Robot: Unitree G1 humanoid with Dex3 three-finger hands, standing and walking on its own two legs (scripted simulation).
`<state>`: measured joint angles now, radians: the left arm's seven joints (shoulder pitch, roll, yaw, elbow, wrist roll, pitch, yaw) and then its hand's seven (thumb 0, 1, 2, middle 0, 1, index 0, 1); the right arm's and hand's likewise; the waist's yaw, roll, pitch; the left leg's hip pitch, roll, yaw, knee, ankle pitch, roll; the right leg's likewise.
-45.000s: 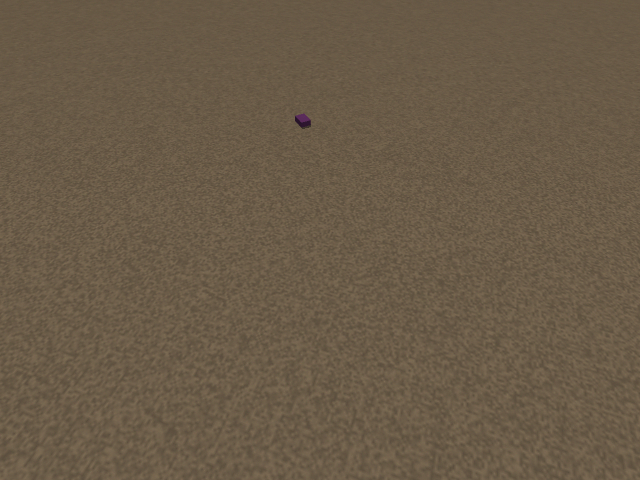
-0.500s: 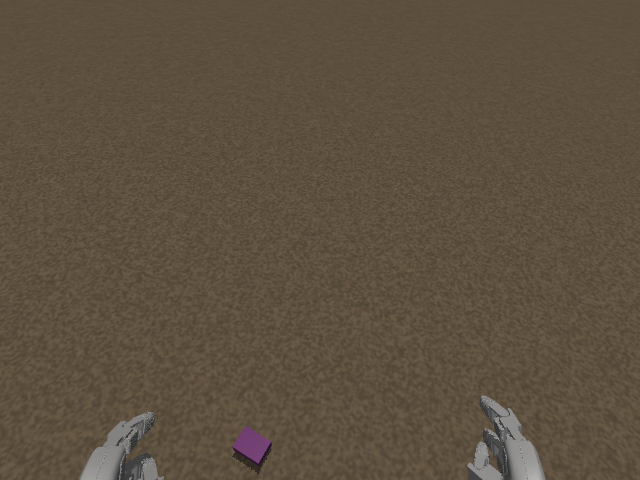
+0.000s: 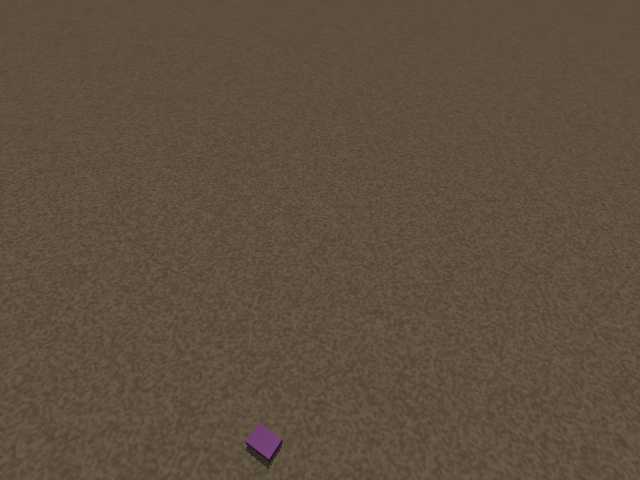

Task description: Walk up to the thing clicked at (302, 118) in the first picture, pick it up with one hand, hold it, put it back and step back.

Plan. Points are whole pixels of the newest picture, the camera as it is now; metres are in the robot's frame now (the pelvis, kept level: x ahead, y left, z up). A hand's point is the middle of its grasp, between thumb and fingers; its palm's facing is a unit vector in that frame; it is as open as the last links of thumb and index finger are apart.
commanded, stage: stand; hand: left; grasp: from above
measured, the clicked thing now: (264, 441) +0.38 +0.14 -0.74
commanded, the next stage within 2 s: none
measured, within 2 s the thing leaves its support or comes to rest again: neither
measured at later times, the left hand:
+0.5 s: hand out of the picture +0.04 +0.24 -0.14, palm faces +0.05 -0.94 -0.33, open 7.3 cm
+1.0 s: hand out of the picture +0.06 +0.22 -0.14, palm faces +0.04 -0.94 -0.33, open 7.3 cm
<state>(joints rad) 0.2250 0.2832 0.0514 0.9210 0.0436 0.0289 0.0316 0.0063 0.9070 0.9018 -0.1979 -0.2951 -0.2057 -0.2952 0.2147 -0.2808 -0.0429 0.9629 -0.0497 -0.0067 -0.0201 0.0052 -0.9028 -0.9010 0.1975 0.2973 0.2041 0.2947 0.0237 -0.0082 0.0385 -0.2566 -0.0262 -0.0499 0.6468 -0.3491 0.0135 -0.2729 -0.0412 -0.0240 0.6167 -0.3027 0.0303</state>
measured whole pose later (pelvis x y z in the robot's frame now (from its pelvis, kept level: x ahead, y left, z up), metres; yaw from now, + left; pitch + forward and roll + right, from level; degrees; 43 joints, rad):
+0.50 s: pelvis -0.01 -0.01 +0.02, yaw +1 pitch -5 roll +0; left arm 0.16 0.29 0.04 1.14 0.03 0.01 0.03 0.00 0.91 0.90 -0.20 -0.30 -0.21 -0.30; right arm 0.17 -0.29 -0.03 1.10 -0.03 0.00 -0.02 0.00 -0.90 -0.90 0.20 0.30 0.20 0.29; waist 0.02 0.01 0.06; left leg -0.09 -0.03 -0.06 0.38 -0.21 0.00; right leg -0.11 -0.05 -0.04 0.39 -0.18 0.03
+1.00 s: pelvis +0.00 -0.02 +0.02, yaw +0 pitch -4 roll +0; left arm 0.12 0.30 0.04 1.16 0.02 0.00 0.02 0.00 0.91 0.90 -0.20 -0.30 -0.21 -0.30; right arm 0.15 -0.31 -0.02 1.13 -0.03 0.01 -0.02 0.00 -0.90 -0.90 0.20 0.30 0.20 0.29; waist 0.01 0.01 0.07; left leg -0.08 0.01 -0.07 0.35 -0.21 -0.02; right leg -0.10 -0.01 -0.05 0.35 -0.18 0.00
